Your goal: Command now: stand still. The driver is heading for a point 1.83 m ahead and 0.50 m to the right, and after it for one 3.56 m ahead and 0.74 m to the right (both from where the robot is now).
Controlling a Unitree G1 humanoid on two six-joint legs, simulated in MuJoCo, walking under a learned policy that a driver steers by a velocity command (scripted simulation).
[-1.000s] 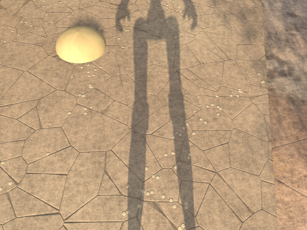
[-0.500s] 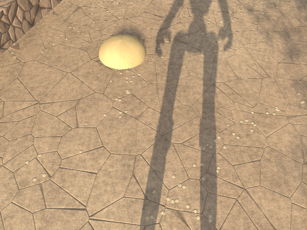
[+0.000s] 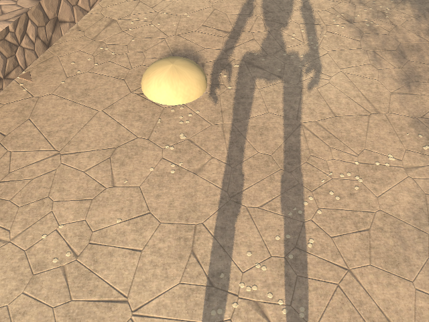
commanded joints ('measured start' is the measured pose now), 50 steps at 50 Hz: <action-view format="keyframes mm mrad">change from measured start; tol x16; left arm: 1 14 107 23 -18 -1 -7 7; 24 -19 48 8 42 -37 -77 -27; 29 410 211 59 173 -20 -105 -50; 33 189 100 13 94 -10 -128 -61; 50 279 166 26 88 -6 -71 -22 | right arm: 1 8 -102 -27 -35 2 -14 -4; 22 123 -218 -55 135 35 -19 -23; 46 -405 -87 -6 -46 45 -94 56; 50 -256 -169 -41 -18 42 -101 59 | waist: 1 -1 17 -23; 22 -54 210 140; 27 85 94 76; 29 130 -287 -25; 33 25 -90 111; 50 -56 -132 -15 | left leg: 1 -35 72 -70 -113 227 18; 16 -33 55 -41 -123 210 5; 20 -72 141 -201 -253 -477 101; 22 -115 300 -436 -367 -576 203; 27 -237 178 -196 -197 -221 119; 29 -500 -22 49 348 -161 0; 31 -651 62 -73 635 -170 29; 42 -495 101 95 165 329 -29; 50 -206 15 111 13 254 74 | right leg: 1 33 3 -7 -43 177 -11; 16 32 16 -19 -67 171 -21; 19 -49 90 -105 42 -174 -43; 24 -272 6 -43 280 -256 -130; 27 157 71 -111 -54 22 -138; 30 334 -353 687 -371 -338 -354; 31 286 -335 604 -375 -372 -342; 37 295 -152 136 -367 266 -231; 47 269 -187 21 -389 414 -234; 50 338 -194 -10 -164 893 -201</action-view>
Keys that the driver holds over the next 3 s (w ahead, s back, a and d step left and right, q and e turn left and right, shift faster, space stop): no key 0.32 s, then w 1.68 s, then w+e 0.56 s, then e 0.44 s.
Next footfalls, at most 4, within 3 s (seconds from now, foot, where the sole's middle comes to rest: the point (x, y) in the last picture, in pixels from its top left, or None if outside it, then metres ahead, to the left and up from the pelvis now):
1.04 left None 0.44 0.08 -0.77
1.56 right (275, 260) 0.73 -0.17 -0.77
2.12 left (209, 186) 1.04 0.07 -0.77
2.64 right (280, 144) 1.28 -0.23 -0.77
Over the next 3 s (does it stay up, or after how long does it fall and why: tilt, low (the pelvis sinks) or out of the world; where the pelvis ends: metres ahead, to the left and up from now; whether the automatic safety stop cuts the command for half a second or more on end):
stays up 1.24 -0.14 0.01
